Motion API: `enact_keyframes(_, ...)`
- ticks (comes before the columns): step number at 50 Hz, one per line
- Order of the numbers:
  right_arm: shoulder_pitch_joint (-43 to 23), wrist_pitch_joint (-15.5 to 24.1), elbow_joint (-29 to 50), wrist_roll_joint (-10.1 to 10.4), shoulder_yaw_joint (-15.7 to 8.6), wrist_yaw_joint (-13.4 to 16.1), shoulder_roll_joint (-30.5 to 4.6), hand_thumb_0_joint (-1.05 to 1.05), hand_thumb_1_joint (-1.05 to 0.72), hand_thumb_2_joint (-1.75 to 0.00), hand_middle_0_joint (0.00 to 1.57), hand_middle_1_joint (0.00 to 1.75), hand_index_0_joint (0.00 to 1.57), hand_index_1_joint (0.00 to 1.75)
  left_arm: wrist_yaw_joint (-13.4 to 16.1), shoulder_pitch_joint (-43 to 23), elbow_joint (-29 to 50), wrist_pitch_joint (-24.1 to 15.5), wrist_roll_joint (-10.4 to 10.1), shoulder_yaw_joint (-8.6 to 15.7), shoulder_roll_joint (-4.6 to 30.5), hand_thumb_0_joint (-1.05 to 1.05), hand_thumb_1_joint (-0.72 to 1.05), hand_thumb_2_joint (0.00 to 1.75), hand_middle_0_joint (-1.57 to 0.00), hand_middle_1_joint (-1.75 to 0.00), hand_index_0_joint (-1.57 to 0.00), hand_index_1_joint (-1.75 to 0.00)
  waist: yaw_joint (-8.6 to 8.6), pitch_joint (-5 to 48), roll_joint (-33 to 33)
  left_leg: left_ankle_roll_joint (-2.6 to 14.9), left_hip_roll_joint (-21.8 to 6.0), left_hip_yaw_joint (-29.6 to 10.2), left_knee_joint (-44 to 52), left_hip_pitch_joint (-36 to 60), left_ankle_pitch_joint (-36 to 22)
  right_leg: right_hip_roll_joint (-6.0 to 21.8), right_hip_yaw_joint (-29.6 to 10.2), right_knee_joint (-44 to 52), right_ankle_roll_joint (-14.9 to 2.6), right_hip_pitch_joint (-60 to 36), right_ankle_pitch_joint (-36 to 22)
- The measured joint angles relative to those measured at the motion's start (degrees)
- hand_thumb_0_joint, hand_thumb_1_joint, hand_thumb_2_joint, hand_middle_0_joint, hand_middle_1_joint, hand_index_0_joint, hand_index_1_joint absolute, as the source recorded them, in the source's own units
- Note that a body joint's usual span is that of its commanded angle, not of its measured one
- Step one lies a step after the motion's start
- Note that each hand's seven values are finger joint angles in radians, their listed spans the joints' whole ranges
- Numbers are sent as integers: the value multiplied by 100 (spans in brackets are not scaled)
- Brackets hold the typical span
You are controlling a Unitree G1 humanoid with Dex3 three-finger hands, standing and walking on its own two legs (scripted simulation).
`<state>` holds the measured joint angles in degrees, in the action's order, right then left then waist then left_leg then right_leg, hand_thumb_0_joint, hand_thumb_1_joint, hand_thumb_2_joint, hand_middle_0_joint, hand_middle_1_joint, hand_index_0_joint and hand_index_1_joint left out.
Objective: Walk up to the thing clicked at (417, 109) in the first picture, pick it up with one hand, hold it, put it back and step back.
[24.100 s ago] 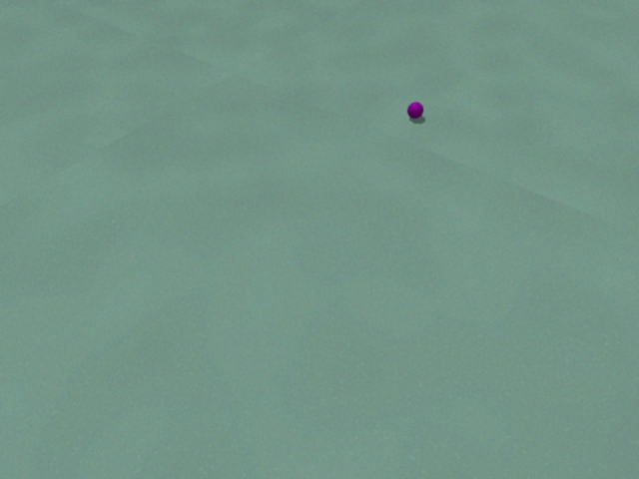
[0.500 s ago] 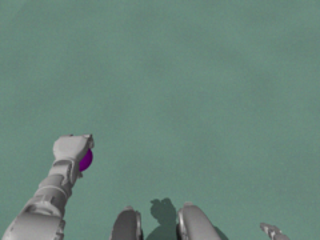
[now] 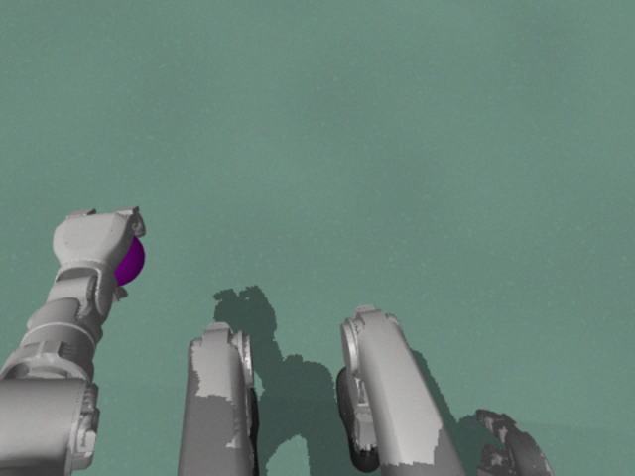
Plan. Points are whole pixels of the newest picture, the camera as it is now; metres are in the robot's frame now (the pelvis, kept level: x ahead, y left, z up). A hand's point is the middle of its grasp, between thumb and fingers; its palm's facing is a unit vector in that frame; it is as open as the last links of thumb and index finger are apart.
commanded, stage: crouch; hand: left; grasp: from above
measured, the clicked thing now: (112, 257) +0.42 +0.26 -0.17
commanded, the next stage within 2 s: lower in 0.76 s
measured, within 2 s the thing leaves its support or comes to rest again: neither
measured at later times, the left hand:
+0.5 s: hand (127, 270) +0.42 +0.27 -0.25, palm faces -0.46 -0.03 -0.89, open 10.5 cm
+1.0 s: hand (136, 275) +0.42 +0.27 -0.30, palm faces -0.48 -0.04 -0.87, open 10.5 cm
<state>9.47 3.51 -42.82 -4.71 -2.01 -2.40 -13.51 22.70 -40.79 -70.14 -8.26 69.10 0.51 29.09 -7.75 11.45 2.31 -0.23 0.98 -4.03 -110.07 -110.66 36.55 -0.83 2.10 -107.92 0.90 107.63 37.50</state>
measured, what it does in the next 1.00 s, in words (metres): lowers itself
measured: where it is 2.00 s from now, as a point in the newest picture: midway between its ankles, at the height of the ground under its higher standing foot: (303, 445)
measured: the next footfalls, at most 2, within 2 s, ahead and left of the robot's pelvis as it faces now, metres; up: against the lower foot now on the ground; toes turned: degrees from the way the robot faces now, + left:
none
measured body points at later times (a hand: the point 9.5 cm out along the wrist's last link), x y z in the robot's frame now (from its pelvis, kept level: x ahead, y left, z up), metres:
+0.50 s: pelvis +0.00 +0.00 -0.08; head +0.23 +0.05 +0.31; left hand +0.44 +0.27 -0.20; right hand +0.07 -0.28 -0.20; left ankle +0.08 +0.12 -0.44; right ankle +0.08 -0.13 -0.44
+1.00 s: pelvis -0.01 +0.00 -0.12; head +0.23 +0.04 +0.26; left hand +0.44 +0.27 -0.25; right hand +0.04 -0.28 -0.24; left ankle +0.08 +0.12 -0.44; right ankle +0.08 -0.13 -0.44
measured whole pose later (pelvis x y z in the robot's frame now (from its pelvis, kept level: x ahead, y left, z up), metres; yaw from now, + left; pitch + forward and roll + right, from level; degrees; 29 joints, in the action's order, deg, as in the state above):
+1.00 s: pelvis -0.01 +0.00 -0.12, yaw -4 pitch +36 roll -6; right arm 7.6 4.0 -44.5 -8.0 0.6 -7.3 -14.9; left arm 25.5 -48.9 -81.6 -12.7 72.2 5.8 37.8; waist -10.3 4.6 -0.3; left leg -0.6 0.4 -6.2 -133.2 -129.7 39.4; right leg -2.3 4.0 -129.6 1.2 126.3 39.3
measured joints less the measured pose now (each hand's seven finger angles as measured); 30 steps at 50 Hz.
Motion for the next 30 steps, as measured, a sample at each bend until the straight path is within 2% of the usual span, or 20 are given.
enact_keyframes(11,-248,32,85,-124,13,-185,-63,1,-91,-90,20,30,20,30,77,-274,-230,-22,41,224,264,-1,-14,75,-50,-85,-57,-85,-41,-170,-137,-33,-55,-130,-792,-632,226,-81,120,-711,-22,613,169)
enact_keyframes(19,-208,6,67,-169,40,-309,-73,1,-91,-90,20,30,20,30,65,-333,-326,-132,125,274,421,-1,-14,74,-50,-85,-57,-84,-99,-278,-171,-16,-51,-158,-1244,-990,296,-94,145,-1119,10,939,228)
enact_keyframes(30,-126,-5,-63,-221,90,-388,-58,1,-91,-90,20,30,20,30,197,-548,-632,-215,211,395,588,-1,-14,74,-50,-85,-57,-84,-185,-459,-200,6,-50,-148,-1738,-1448,263,-114,131,-1605,47,1394,191)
